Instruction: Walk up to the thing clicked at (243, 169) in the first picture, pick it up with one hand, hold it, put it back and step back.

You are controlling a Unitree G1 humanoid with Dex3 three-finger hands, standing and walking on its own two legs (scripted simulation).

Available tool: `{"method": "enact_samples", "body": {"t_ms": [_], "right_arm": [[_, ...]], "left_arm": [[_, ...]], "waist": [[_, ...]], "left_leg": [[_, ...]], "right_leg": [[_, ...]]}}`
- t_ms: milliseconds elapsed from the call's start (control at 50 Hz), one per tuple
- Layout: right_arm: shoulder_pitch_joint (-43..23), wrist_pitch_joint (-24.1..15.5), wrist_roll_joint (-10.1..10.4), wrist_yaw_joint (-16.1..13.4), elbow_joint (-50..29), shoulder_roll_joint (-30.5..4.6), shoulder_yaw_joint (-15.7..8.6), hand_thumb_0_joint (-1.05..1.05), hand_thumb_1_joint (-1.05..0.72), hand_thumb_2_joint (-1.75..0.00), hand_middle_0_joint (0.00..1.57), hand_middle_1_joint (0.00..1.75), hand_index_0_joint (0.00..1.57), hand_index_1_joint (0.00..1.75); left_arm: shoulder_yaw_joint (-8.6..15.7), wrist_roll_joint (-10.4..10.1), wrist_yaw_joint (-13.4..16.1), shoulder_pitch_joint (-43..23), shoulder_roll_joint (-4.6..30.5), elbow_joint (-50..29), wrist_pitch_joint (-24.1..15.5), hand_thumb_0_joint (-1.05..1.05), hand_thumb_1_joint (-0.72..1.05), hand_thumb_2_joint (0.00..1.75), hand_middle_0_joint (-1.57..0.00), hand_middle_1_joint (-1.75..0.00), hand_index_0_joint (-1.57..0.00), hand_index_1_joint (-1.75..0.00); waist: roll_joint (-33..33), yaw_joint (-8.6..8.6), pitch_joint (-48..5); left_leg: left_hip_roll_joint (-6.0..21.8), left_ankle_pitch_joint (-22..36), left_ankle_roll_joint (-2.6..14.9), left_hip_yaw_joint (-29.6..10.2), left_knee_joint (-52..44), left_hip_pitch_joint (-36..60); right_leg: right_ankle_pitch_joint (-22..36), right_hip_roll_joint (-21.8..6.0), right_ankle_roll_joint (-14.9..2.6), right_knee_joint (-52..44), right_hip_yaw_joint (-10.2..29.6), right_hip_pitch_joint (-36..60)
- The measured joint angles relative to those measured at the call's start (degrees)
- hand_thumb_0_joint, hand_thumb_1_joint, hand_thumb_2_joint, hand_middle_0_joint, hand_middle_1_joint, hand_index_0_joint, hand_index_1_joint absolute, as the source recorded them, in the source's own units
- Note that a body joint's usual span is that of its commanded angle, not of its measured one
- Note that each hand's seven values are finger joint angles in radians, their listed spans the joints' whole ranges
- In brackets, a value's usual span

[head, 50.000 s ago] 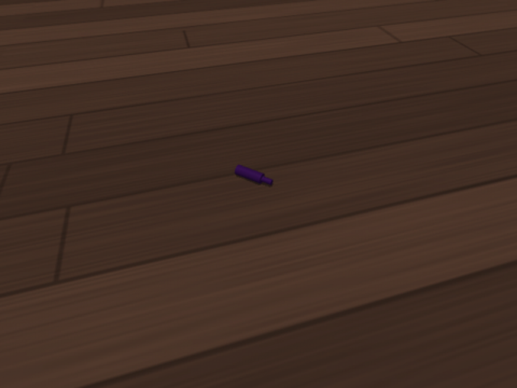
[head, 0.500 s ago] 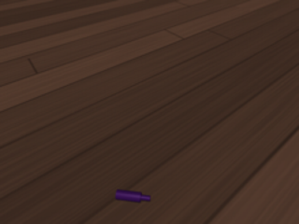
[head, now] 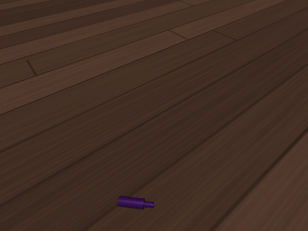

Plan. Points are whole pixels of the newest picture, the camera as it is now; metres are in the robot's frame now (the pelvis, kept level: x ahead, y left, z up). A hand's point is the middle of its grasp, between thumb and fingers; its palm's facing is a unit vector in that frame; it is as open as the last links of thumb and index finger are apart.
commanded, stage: stand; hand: left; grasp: from above
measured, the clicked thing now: (136, 202) +0.46 +0.16 -0.75
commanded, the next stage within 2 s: step back in 0.58 s
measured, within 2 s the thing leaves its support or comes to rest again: neither
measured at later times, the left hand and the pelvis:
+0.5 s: hand out of the picture +0.07 +0.25 -0.16, palm faces +0.00 -0.94 -0.34, open 7.4 cm; pelvis +0.00 +0.00 +0.00, yaw +0 degrees
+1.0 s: hand out of the picture +0.10 +0.31 -0.18, palm faces -0.02 -0.93 -0.37, open 7.4 cm; pelvis -0.06 +0.04 -0.02, yaw +0 degrees
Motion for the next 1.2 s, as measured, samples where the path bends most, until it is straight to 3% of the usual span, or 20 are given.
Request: {"method": "enact_samples", "body": {"t_ms": [580, 640, 720, 800, 840, 860, 880, 900, 960, 1020, 1100, 1200], "right_arm": [[-0.3, -0.1, 0.1, 0.3, -0.2, -0.5, 0.3, 0.01, -0.90, -0.90, 0.20, 0.30, 0.20, 0.30], [-1.3, 0.8, 0.7, 0.7, -1.4, -1.0, -0.2, 0.01, -0.90, -0.90, 0.20, 0.30, 0.20, 0.30], [-2.7, 1.9, 1.4, 0.9, -4.0, -2.5, -1.3, 0.01, -0.90, -0.90, 0.20, 0.30, 0.20, 0.30], [-2.4, 3.2, 1.4, 1.3, -7.1, -3.8, -2.3, 0.01, -0.90, -0.90, 0.20, 0.30, 0.20, 0.30], [-1.2, 3.0, 1.4, 1.5, -8.4, -4.0, -2.6, 0.01, -0.90, -0.90, 0.20, 0.30, 0.20, 0.30], [-0.4, 2.7, 1.1, 1.5, -8.9, -4.2, -2.7, 0.01, -0.90, -0.90, 0.20, 0.30, 0.20, 0.30], [0.3, 2.4, 0.6, 1.4, -9.2, -4.3, -3.0, 0.01, -0.90, -0.90, 0.20, 0.30, 0.20, 0.30], [0.6, 2.1, 0.0, 1.2, -9.2, -3.8, -3.2, 0.01, -0.90, -0.90, 0.20, 0.30, 0.20, 0.30], [1.4, 2.1, -0.5, 1.1, -9.6, -2.1, -2.7, 0.01, -0.90, -0.90, 0.20, 0.30, 0.20, 0.30], [1.9, 2.3, -0.7, 0.3, -10.4, -1.0, -2.2, 0.01, -0.90, -0.90, 0.20, 0.30, 0.20, 0.30], [1.8, 2.0, -0.5, -0.4, -12.8, -0.5, -2.3, 0.01, -0.90, -0.90, 0.21, 0.30, 0.20, 0.30], [1.0, 1.4, -0.3, -0.5, -15.9, -0.5, -2.1, 0.01, -0.90, -0.90, 0.21, 0.30, 0.20, 0.30]], "left_arm": [[-0.5, -0.2, -0.3, -0.2, 0.3, -0.8, -0.2, 0.01, 0.90, 0.90, -0.20, -0.30, -0.21, -0.30], [0.4, -1.0, -0.2, -0.5, 0.6, -2.5, 0.1, 0.01, 0.90, 0.90, -0.20, -0.30, -0.21, -0.30], [1.5, -1.2, 0.2, -1.6, 1.4, -5.9, 0.7, 0.01, 0.90, 0.90, -0.20, -0.30, -0.21, -0.30], [1.9, 0.0, 0.7, -2.3, 2.4, -9.3, 1.5, 0.01, 0.90, 0.90, -0.20, -0.30, -0.21, -0.30], [1.8, 0.3, 0.9, -2.7, 3.2, -10.7, 2.0, 0.01, 0.90, 0.90, -0.20, -0.30, -0.21, -0.30], [1.8, 0.3, 1.0, -3.0, 3.7, -11.5, 2.3, 0.01, 0.90, 0.90, -0.20, -0.30, -0.21, -0.30], [1.8, 0.1, 1.0, -3.4, 4.0, -12.3, 2.7, 0.01, 0.90, 0.90, -0.20, -0.30, -0.21, -0.30], [2.0, -0.2, 1.1, -4.3, 4.6, -13.0, 3.0, 0.01, 0.90, 0.90, -0.20, -0.30, -0.21, -0.30], [2.3, -0.5, 2.1, -5.5, 5.3, -14.3, 3.8, 0.01, 0.90, 0.90, -0.20, -0.30, -0.21, -0.30], [2.0, -0.9, 2.1, -4.9, 5.0, -15.1, 3.7, 0.01, 0.91, 0.90, -0.20, -0.30, -0.20, -0.30], [1.9, -0.6, 1.4, -2.4, 4.1, -16.0, 3.5, 0.01, 0.91, 0.90, -0.20, -0.30, -0.20, -0.30], [2.4, -0.3, 0.7, -0.2, 3.6, -16.6, 3.7, 0.01, 0.90, 0.90, -0.20, -0.30, -0.21, -0.30]], "waist": [[-0.1, -0.21, -0.1], [0.0, -0.56, 1.0], [0.5, -0.83, 3.9], [-1.0, -0.67, 5.4], [-1.9, -1.01, 5.4], [-2.0, -1.30, 5.2], [-2.0, -1.47, 5.1], [-3.1, -1.27, 5.9], [-4.2, -1.48, 7.6], [-4.1, -1.49, 7.8], [-3.4, -1.60, 8.2], [-2.5, -1.64, 8.6]], "left_leg": [[0.3, -0.1, -0.37, 0.0, -0.5, 0.2], [0.4, -1.2, -0.21, -0.1, 2.7, -2.5], [0.1, -2.8, 1.20, -0.6, 11.5, -8.2], [-3.4, -14.8, 3.22, -0.8, 26.9, -13.3], [-3.5, -13.6, 3.61, 0.1, 25.4, -12.3], [-3.0, -9.0, 3.62, 0.5, 21.2, -10.8], [-2.9, -9.9, 3.24, 0.4, 18.1, -9.6], [-3.5, -11.1, 3.35, 0.8, 18.4, -9.7], [-3.3, -9.8, 3.98, 1.0, 18.4, -10.2], [-2.6, -7.2, 4.39, 1.5, 15.4, -9.8], [-1.9, -5.6, 4.81, 2.9, 13.8, -9.8], [-0.9, -4.9, 4.75, 4.6, 15.5, -11.9]], "right_leg": [[-0.4, 0.3, -0.31, 0.0, 0.0, -0.1], [-1.3, 0.3, -0.47, 2.8, 0.0, -2.6], [-2.4, 0.2, -0.73, 7.3, -0.2, -6.2], [-3.6, -1.7, -0.50, 12.1, 1.2, -10.0], [-4.3, -2.6, 0.32, 14.4, 1.6, -12.0], [-4.9, -2.8, 0.83, 16.1, 1.6, -13.1], [-5.8, -2.8, 0.57, 18.4, 1.6, -14.6], [-9.7, -2.3, -0.47, 21.8, 4.0, -16.1], [-20.8, 4.5, -2.31, 35.4, 11.4, -19.9], [-19.9, 8.1, -2.44, 45.2, 12.3, -22.4], [-18.7, 8.2, -0.84, 47.0, 11.0, -21.1], [-18.4, 6.3, -0.08, 38.6, 9.7, -16.7]]}}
